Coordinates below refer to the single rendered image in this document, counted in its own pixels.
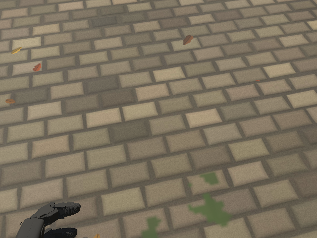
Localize robot left hand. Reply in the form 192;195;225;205
16;201;87;238

